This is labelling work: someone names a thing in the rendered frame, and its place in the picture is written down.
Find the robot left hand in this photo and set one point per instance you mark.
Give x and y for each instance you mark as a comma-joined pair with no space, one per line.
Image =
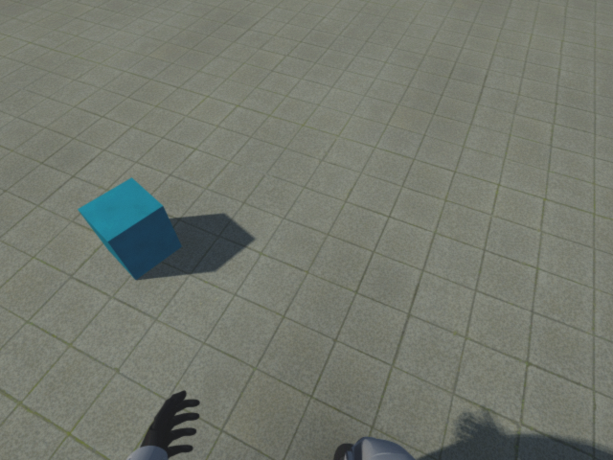
160,433

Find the robot right thigh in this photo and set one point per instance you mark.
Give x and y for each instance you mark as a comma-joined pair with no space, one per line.
377,449

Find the carton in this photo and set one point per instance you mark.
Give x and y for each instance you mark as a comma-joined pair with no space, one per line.
133,226

